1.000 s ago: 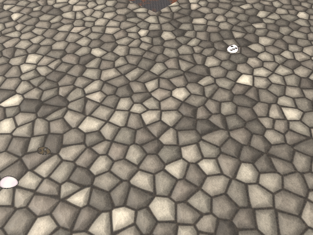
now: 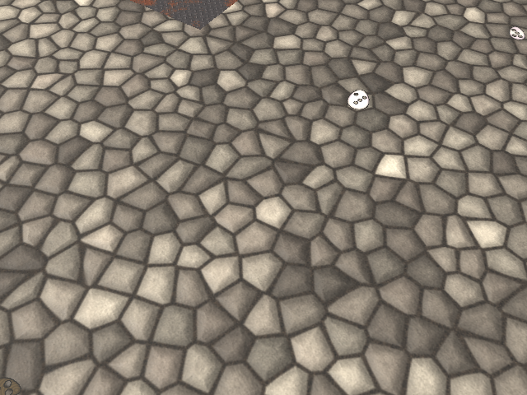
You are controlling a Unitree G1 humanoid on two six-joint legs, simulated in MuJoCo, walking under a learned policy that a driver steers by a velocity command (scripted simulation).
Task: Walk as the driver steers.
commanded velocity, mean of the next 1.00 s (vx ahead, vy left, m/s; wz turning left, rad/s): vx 0.33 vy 0.00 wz -0.51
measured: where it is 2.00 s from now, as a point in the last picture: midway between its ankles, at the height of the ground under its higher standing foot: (396, 243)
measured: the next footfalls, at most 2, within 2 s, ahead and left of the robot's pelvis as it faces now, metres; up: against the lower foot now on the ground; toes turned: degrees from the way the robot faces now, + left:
right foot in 0.22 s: +0.15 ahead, -0.13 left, +0.00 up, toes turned -10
left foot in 0.68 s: +0.36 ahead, +0.05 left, +0.00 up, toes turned -26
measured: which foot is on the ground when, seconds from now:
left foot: down 0.00-0.22, up 0.24-0.66, down 0.68-1.00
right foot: up 0.00-0.20, down 0.22-0.68, up 0.70-1.00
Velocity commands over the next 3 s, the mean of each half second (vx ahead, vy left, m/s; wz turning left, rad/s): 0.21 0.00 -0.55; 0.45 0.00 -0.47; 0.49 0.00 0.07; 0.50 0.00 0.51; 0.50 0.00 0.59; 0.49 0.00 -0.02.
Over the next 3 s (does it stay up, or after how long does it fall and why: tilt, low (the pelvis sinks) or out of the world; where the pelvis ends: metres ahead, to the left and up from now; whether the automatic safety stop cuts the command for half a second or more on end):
stays up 1.36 -0.27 0.00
